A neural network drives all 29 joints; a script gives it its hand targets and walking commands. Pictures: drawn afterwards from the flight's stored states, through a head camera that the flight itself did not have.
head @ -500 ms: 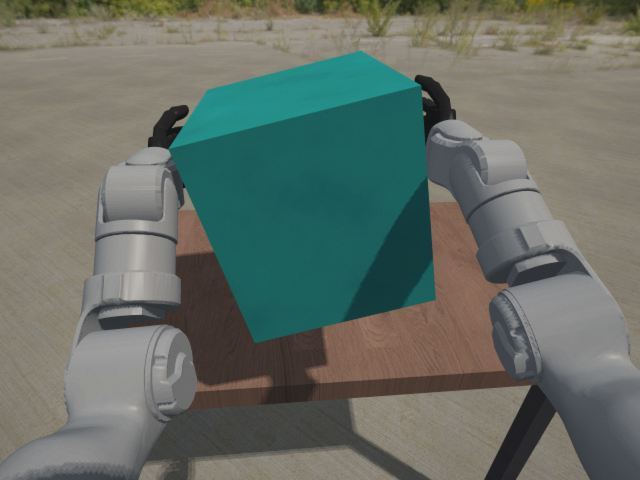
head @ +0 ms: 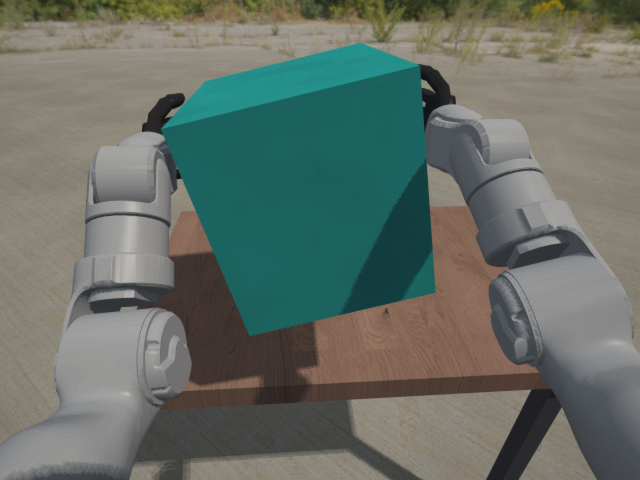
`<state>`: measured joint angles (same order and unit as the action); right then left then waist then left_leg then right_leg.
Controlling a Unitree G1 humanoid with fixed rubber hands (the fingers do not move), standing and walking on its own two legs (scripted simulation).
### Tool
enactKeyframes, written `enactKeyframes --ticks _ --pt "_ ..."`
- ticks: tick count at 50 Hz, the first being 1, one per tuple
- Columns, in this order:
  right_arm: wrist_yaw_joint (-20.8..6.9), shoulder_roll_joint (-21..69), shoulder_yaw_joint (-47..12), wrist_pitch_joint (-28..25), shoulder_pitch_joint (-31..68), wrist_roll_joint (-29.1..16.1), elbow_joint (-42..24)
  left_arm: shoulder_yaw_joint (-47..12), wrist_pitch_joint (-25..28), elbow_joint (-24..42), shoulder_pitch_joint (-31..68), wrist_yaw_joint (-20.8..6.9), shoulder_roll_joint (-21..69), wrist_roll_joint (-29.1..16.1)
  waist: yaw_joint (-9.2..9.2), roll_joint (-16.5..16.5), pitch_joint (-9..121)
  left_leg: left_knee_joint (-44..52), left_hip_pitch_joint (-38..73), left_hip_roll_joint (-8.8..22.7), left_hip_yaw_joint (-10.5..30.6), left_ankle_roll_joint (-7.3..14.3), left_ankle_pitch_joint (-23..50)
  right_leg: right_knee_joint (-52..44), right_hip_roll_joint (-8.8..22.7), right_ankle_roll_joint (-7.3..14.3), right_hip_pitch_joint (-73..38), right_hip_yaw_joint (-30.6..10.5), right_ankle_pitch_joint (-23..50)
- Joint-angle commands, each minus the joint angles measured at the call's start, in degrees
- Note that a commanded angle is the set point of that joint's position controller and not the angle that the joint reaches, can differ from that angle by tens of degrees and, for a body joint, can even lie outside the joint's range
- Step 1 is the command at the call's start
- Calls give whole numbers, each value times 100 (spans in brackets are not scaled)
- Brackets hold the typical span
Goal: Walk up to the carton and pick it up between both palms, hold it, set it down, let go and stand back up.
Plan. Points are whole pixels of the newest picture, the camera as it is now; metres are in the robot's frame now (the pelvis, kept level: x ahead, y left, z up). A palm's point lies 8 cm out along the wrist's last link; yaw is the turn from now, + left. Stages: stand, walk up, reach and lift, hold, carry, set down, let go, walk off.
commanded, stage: hold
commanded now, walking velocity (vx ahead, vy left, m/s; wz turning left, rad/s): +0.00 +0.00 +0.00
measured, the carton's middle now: (309, 177) +0.40 -0.01 +0.27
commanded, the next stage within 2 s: none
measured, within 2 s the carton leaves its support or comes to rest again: neither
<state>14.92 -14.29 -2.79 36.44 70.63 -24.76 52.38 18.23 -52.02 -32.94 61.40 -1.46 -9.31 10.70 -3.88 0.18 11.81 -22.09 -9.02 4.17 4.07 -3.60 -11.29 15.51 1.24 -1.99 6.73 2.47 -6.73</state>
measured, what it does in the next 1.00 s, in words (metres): stands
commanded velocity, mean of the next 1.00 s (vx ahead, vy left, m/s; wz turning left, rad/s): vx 0.00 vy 0.00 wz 0.00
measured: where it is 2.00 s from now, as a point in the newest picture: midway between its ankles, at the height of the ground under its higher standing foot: outside the picture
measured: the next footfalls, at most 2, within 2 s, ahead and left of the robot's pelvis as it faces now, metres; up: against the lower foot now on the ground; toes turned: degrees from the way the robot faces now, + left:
none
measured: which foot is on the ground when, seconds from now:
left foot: down 0.00-1.00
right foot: down 0.00-1.00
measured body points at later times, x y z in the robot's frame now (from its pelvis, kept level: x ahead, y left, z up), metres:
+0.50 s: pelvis +0.00 +0.00 +0.00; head -0.09 +0.01 +0.44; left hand +0.40 +0.16 +0.31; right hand +0.39 -0.16 +0.34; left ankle +0.01 +0.16 -0.75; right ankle +0.02 -0.14 -0.75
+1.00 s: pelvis +0.00 +0.00 +0.00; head -0.09 +0.02 +0.44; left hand +0.39 +0.16 +0.32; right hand +0.39 -0.15 +0.34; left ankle +0.01 +0.16 -0.75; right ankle +0.02 -0.14 -0.75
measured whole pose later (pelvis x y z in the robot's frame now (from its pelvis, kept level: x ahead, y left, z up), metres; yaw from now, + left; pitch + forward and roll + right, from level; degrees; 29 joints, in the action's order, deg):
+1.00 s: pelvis +0.00 +0.00 +0.00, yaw +0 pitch -2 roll -2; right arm 15.3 -14.7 -3.5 37.5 70.1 -25.7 51.8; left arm 18.9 -51.8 -32.7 61.3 -1.1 -8.6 11.3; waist -3.5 0.5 12.0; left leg -22.3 -9.1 4.3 3.7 -3.5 -11.6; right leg 15.2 1.1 -2.1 6.8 2.0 -6.6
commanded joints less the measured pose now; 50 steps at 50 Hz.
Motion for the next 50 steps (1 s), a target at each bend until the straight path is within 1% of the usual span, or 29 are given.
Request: enactKeyframes --ticks 1,2,3,5,6,10,11,12,13,14,16,17,18,20,23,24,29,31,33,34,36,39,41,44,46,47,48,49,50 --pt "-747 3836 -761 73 4217 -1015 -1721 -1473 646 1351 4474 -754 3260 -1010 48 332 1835 339 -31 -765 -295 -35 1169 66 -718 -19 -1231 -182 825" --pt "-760 3691 -632 98 4218 -983 -1496 -1500 620 1015 4427 -720 3201 -1013 -43 296 1465 342 -197 -769 -282 -46 1017 -6 -711 -29 -1036 -142 633" --pt "-790 3780 -663 149 4196 -1005 -1345 -1334 609 914 4538 -715 3159 -906 27 250 1317 388 -274 -761 -307 -25 824 24 -707 -20 -977 -138 470" --pt "-789 3786 -611 104 4229 -997 -1417 -1454 604 866 4491 -717 3277 -989 -11 261 1306 416 -388 -735 -262 15 721 -2 -679 -25 -1002 -176 505" --pt "-799 3809 -655 30 4396 -1034 -1723 -1664 648 1168 4580 -707 3379 -1116 5 337 1629 352 -253 -754 -292 -45 921 69 -684 3 -1065 -174 654" --pt "-804 3723 -679 73 4476 -1019 -1598 -1488 626 880 4456 -659 3249 -1104 34 163 1439 352 -372 -747 -295 24 787 -21 -678 -18 -1025 -200 528" --pt "-825 3734 -643 94 4334 -1015 -1382 -1457 633 1062 4631 -648 3266 -1012 50 429 1518 320 -222 -733 -293 -23 880 17 -674 21 -916 -198 563" --pt "-822 3730 -602 99 4313 -979 -1465 -1435 601 836 4384 -667 3223 -1036 11 214 1395 377 -331 -740 -267 -1 798 -26 -692 11 -934 -191 473" --pt "-838 3751 -606 73 4364 -957 -1361 -1504 608 734 4493 -669 3339 -1023 63 342 1417 345 -350 -730 -284 0 711 2 -664 33 -847 -178 368" --pt "-818 3753 -498 114 4171 -919 -1239 -1407 612 623 4380 -680 3268 -1030 -54 301 1186 394 -363 -773 -307 -9 601 -45 -644 -27 -865 -177 422" --pt "-836 3881 -668 71 4294 -994 -1428 -1484 699 1001 4585 -658 3199 -1127 82 242 1620 294 -276 -746 -260 4 949 54 -655 -25 -998 -200 740" --pt "-806 3868 -592 89 4351 -1002 -1397 -1615 679 888 4567 -652 3411 -1178 -73 281 1615 295 -274 -753 -250 -21 934 25 -669 -10 -976 -196 703" --pt "-809 3907 -644 57 4446 -1044 -1604 -1567 702 1026 4604 -643 3349 -1173 72 388 1767 268 -212 -753 -247 5 996 31 -667 -13 -1030 -242 742" --pt "-783 3802 -612 96 4278 -1023 -1496 -1604 673 1055 4599 -629 3268 -1183 -58 306 1669 205 -171 -758 -240 -47 1153 33 -672 -36 -1066 -212 916" --pt "-784 3819 -713 109 4241 -1055 -1476 -1413 624 869 4330 -665 3184 -1073 67 150 1491 288 -234 -735 -265 -12 1106 18 -695 -32 -1052 -207 886" --pt "-767 3774 -678 97 4251 -1041 -1623 -1407 627 835 4296 -702 3133 -1106 14 43 1502 291 -291 -764 -286 9 1098 -5 -676 -61 -1114 -200 935" --pt "-715 3832 -758 73 4263 -1057 -1802 -1539 641 1044 4340 -712 3265 -1092 -26 162 1670 225 -98 -761 -280 -17 1204 0 -701 -55 -1057 -209 962" --pt "-699 3930 -838 96 4285 -1133 -1988 -1449 671 1339 4473 -686 3101 -1062 88 218 1861 208 -36 -789 -309 -20 1294 38 -684 -93 -1258 -233 1059" --pt "-686 3996 -836 97 4267 -1112 -2100 -1585 649 1277 4439 -673 3257 -1113 -3 163 1844 176 -43 -784 -304 -23 1261 39 -698 -63 -1235 -184 1072" --pt "-698 4056 -923 97 4259 -1180 -2215 -1618 663 1443 4392 -646 3294 -1175 73 224 2055 183 10 -774 -281 -37 1419 77 -703 -68 -1297 -217 1185" --pt "-679 4003 -834 75 4300 -1147 -2182 -1744 623 1380 4357 -637 3492 -1215 -79 281 1942 147 -7 -780 -305 -93 1425 58 -734 -71 -1190 -158 1177" --pt "-684 3730 -728 148 4182 -1053 -1874 -1515 527 1062 4230 -699 3228 -1043 -69 84 1284 296 -252 -759 -304 0 1017 -26 -667 -67 -1104 -191 866" --pt "-684 3832 -828 124 4264 -1170 -1952 -1635 524 1295 4310 -730 3406 -1073 -32 370 1621 285 -163 -748 -351 -38 1229 23 -704 -13 -1160 -187 941" --pt "-734 3802 -733 163 4104 -1020 -1685 -1464 563 1059 4251 -730 3235 -1011 -3 73 1375 332 -252 -730 -288 -15 1004 -38 -682 -28 -1114 -170 728" --pt "-755 3849 -742 114 4260 -1049 -1637 -1434 573 902 4329 -743 3302 -973 94 191 1286 359 -310 -735 -325 7 878 -26 -683 -14 -1008 -192 550" --pt "-766 3768 -679 115 4216 -1043 -1611 -1498 591 1004 4343 -729 3353 -983 18 338 1312 382 -320 -738 -281 -33 858 -33 -653 15 -1086 -221 591" --pt "-774 3812 -674 107 4244 -995 -1557 -1407 579 682 4204 -744 3368 -940 80 169 1175 402 -450 -738 -309 -18 753 -30 -672 -3 -1072 -185 519" --pt "-772 3827 -662 71 4329 -1013 -1784 -1535 629 1044 4381 -738 3410 -1045 -17 224 1633 391 -232 -748 -316 -16 893 -22 -688 -24 -1189 -201 657" --pt "-789 3841 -679 84 4565 -1051 -1756 -1427 624 859 4464 -719 3325 -1039 57 198 1464 374 -325 -764 -298 11 787 -54 -661 3 -1055 -234 537"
